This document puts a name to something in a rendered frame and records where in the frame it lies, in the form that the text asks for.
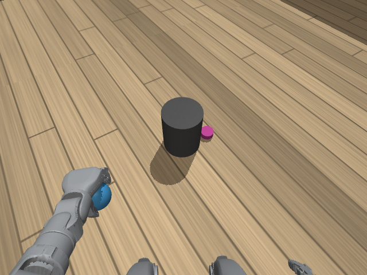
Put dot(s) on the right robot hand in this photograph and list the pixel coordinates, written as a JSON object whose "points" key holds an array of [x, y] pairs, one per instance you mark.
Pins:
{"points": [[299, 269]]}

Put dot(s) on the left robot arm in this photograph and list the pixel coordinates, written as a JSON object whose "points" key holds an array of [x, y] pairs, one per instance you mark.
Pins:
{"points": [[52, 249]]}

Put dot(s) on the left robot hand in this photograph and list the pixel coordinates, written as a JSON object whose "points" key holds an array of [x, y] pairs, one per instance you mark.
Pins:
{"points": [[89, 180]]}

